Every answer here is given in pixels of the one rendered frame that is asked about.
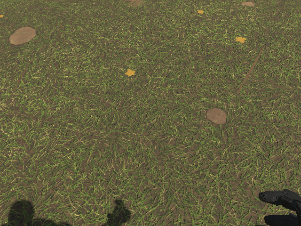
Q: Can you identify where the right robot hand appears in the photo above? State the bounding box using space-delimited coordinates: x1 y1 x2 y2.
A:
255 188 301 226

